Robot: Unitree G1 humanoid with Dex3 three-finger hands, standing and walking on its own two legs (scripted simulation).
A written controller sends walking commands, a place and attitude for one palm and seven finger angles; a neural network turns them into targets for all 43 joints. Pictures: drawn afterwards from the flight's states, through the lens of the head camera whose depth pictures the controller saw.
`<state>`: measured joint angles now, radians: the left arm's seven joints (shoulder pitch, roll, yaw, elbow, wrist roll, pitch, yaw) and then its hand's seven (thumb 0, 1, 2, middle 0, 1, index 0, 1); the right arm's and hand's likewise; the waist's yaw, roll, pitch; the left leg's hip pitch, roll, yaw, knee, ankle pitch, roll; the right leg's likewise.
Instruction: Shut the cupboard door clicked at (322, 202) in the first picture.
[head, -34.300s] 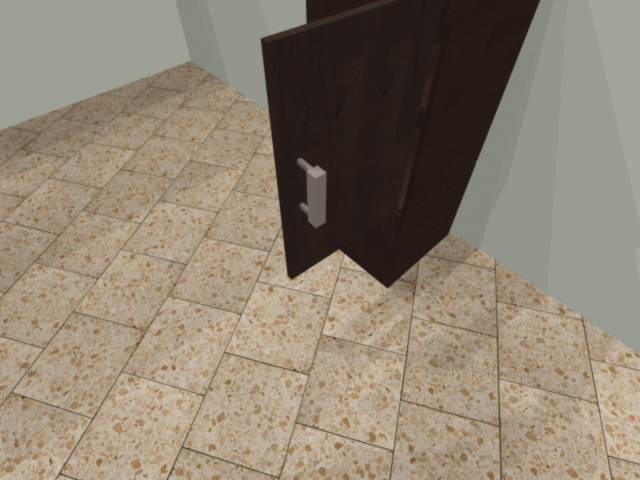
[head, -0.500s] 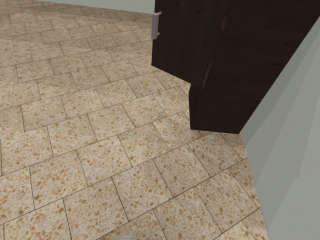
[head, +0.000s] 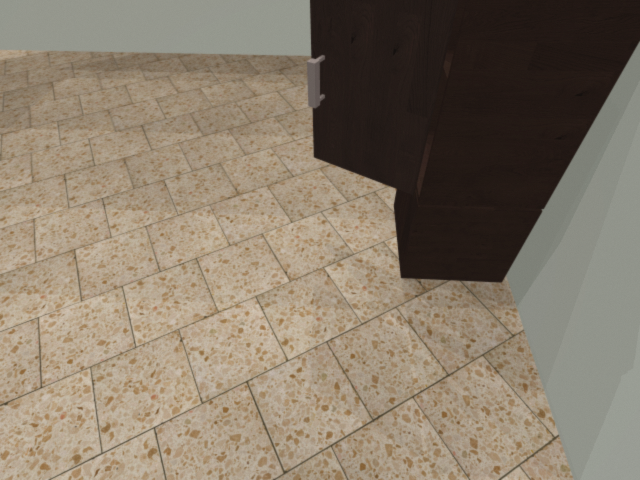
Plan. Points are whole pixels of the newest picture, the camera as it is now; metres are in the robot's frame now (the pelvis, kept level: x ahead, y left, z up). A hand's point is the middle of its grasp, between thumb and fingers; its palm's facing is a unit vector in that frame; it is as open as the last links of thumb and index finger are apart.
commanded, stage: let the arm hang, fingers relaxed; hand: left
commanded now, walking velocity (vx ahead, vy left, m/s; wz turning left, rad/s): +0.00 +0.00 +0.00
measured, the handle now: (317, 81) +1.17 +0.07 -0.05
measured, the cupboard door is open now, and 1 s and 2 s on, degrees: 61 61 61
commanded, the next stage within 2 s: look to check the result in 0.28 s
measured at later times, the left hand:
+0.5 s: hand out of the picture +0.06 +0.20 -0.17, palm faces -0.03 -0.97 -0.26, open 7.4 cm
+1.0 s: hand out of the picture +0.06 +0.19 -0.17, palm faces -0.02 -0.96 -0.26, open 7.4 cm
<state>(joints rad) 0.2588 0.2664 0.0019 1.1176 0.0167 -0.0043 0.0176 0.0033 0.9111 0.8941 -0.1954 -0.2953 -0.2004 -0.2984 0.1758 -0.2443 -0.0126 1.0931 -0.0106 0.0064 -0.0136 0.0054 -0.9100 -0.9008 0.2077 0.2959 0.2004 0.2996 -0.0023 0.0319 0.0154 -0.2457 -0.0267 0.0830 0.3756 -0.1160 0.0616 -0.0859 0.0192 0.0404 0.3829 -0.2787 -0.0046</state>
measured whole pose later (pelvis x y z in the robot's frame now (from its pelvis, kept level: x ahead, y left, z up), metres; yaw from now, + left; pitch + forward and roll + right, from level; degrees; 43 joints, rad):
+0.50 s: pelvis +0.02 -0.01 +0.00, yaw +0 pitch -1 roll +0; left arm 0.20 0.25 0.00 1.13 0.01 -0.01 0.01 0.00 0.91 0.89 -0.20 -0.30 -0.20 -0.30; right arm 0.17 -0.27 0.00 1.13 -0.01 0.00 -0.02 0.01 -0.91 -0.90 0.21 0.30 0.20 0.30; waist -0.02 -0.01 0.05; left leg -0.21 -0.02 0.08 0.36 -0.14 0.05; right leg -0.02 0.03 0.04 0.31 -0.27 -0.02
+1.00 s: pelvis +0.04 -0.02 +0.00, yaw +0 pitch -1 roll +1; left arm 0.21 0.25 0.00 1.14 0.01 -0.01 0.02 0.00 0.91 0.89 -0.20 -0.30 -0.20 -0.30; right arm 0.15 -0.26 0.00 1.13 -0.01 0.00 -0.02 0.00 -0.91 -0.90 0.21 0.30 0.20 0.30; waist -0.01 -0.01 0.04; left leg -0.18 -0.02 0.08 0.35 -0.16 0.04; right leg 0.01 0.02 0.04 0.30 -0.29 -0.02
